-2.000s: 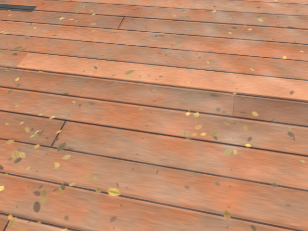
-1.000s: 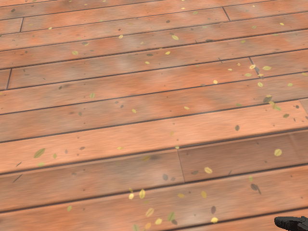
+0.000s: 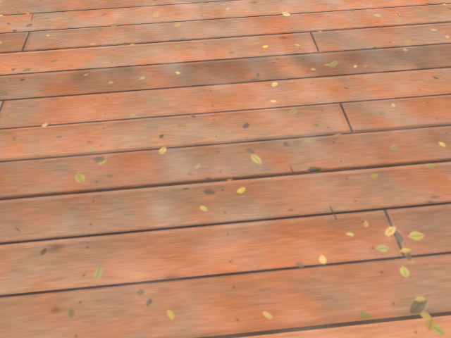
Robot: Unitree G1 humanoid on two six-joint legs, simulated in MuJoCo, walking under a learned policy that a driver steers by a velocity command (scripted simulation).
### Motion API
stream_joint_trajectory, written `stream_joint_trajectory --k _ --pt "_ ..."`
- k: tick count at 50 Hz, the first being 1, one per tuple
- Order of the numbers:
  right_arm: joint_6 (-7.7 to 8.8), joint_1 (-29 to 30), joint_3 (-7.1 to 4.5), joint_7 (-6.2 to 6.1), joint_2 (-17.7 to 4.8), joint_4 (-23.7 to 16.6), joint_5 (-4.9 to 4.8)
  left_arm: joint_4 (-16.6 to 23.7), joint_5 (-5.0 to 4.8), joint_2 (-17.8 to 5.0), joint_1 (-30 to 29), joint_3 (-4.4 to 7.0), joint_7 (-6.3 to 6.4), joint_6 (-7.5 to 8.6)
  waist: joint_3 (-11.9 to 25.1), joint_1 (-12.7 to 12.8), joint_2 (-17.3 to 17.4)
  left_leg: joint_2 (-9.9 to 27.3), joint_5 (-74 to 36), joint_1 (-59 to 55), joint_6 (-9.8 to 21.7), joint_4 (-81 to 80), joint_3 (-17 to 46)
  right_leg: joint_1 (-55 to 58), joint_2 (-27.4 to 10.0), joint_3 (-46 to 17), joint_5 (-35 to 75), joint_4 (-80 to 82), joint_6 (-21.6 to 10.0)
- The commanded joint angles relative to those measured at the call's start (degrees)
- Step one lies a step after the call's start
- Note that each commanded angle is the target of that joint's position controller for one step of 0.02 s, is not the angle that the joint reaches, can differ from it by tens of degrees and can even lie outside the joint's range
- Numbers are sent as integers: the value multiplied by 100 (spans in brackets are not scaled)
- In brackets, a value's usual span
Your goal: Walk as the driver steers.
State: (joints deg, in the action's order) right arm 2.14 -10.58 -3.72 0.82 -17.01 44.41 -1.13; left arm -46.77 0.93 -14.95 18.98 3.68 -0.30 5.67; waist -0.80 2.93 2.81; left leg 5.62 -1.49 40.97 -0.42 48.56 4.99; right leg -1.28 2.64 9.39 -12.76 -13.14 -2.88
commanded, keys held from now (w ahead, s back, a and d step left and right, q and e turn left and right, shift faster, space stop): q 0.44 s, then no key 0.56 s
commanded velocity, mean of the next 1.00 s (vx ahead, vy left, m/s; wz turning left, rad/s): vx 0.11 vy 0.00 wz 0.35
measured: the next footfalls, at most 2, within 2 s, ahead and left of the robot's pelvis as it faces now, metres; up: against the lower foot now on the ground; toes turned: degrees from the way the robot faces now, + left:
left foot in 0.18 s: +0.26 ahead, +0.13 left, +0.00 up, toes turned +7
right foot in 0.64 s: +0.32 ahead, -0.09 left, +0.00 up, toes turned +22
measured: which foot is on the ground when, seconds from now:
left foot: up 0.00-0.16, down 0.18-0.64, up 0.66-0.88, down 0.90-1.00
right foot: down 0.00-0.18, up 0.20-0.62, down 0.64-1.00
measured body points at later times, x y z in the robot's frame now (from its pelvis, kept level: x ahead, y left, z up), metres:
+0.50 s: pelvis +0.17 +0.03 -0.01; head +0.22 +0.06 +0.44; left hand +0.27 +0.34 -0.11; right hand +0.39 -0.21 -0.10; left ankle +0.22 +0.12 -0.75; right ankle +0.28 -0.12 -0.70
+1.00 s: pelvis +0.21 +0.01 -0.01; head +0.22 +0.02 +0.44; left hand +0.25 +0.29 -0.12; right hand +0.43 -0.19 -0.12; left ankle +0.15 +0.14 -0.75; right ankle +0.28 -0.11 -0.75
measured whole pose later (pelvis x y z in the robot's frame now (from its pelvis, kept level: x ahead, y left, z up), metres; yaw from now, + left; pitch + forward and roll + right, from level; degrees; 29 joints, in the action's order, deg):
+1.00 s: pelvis +0.21 +0.01 -0.01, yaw +21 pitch +0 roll +0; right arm -2.7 -11.4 -2.8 -0.6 -14.3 41.4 0.9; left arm -43.8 1.1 -13.2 9.7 1.3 -0.2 1.1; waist -1.3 0.8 -0.3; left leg -0.1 17.3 12.4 -1.3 29.9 3.8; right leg -15.9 -1.0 -1.7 -14.3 -30.5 1.6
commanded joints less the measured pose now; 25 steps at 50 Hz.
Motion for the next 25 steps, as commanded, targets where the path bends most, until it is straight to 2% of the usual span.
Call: stream_joint_trajectory --k 1,3,5,7,8,9,10,11,12,13,14,15,16,17,20,22,25 --pt "82 564 35 117 -66 -531 62 352 -38 -891 -380 198 99 34 -432 4 -444 -29 -551 -310 53 -839 -362 -420 -1539 -162 2486 460 -608" --pt "89 782 35 206 -60 -732 88 265 -91 -995 -242 227 154 -88 -385 70 -501 -143 -344 -358 112 -1163 -595 -50 -1633 -16 3312 61 -544" --pt "75 694 -30 286 -193 -864 87 261 -168 -1126 -272 270 210 -210 -171 -43 -681 -335 195 -576 252 -1318 -775 319 -1723 42 4214 -468 -438" --pt "58 48 -171 320 -469 -802 92 336 -238 -1245 -446 319 289 -322 251 -415 -837 -695 736 -1351 463 -1438 -1001 434 -1683 86 5295 -1514 -271" --pt "70 -651 -312 274 -729 -648 90 385 -260 -1196 -561 300 305 -357 608 -798 -690 -894 319 -2273 641 -1924 -996 195 -1472 182 5035 -2533 -88" --pt "51 -1152 -457 134 -1160 -583 108 444 -168 -1039 -392 233 289 -312 1029 -1024 -88 -444 -1600 -3651 940 -2163 -228 -825 -1092 230 3313 -4084 276" --pt "-2 -964 -491 9 -1695 -697 164 608 204 -282 280 11 182 -226 1632 -307 1381 1039 -4753 -5573 1903 -1384 1865 -3036 -98 -41 -2637 -6197 682" --pt "30 -1033 -420 53 -1511 -956 216 586 30 -648 384 -12 75 -125 2998 -605 799 1703 -3845 -6087 2695 -1941 3403 -3495 138 -1433 -2970 -7199 707" --pt "16 -730 -371 77 -1204 -1048 174 690 -183 -980 -270 80 50 -125 2521 -795 165 1343 -2938 -5623 2417 -2222 2705 -3741 -172 -1655 -2388 -7093 595" --pt "-8 -369 -308 58 -954 -1047 46 811 -177 -934 -612 67 100 -160 1696 -638 -157 1024 -2097 -4823 2092 -2401 2160 -3973 -362 -1516 -1862 -6629 561" --pt "-49 -120 -254 20 -791 -1084 -3 776 -85 -909 -741 77 181 -229 1166 -483 -377 812 -1606 -3992 1889 -2617 1892 -3859 -525 -1487 -1565 -6228 593" --pt "-86 51 -237 -15 -750 -1124 40 805 -53 -959 -693 110 222 -318 924 -284 -251 661 -1349 -3285 1806 -2805 1731 -3490 -586 -1514 -1377 -5903 601" --pt "-116 150 -242 -28 -774 -1166 117 806 -43 -945 -615 121 230 -392 813 -156 -85 537 -1251 -2808 1745 -2928 1628 -3166 -557 -1471 -1292 -5646 612" --pt "-126 215 -262 -43 -810 -1177 156 782 -30 -833 -517 98 242 -428 792 -85 19 439 -1420 -2540 1718 -2950 1483 -2988 -505 -1392 -1244 -5324 653" --pt "-178 136 -325 -148 -972 -1155 134 768 2 -672 -584 42 294 -463 1011 -121 110 290 -1553 -2418 1641 -2845 1343 -2826 -373 -1372 -912 -4506 799" --pt "-267 189 -338 -221 -1000 -1190 80 794 -21 -669 -745 35 292 -506 1093 -177 196 177 -575 -2362 1485 -2859 1433 -2730 -325 -1437 -541 -4110 839" --pt "-362 270 -285 -264 -877 -1220 110 831 -66 -659 -934 29 257 -536 953 -286 433 88 777 -2203 1306 -2907 1513 -2528 -342 -1412 -271 -3565 821"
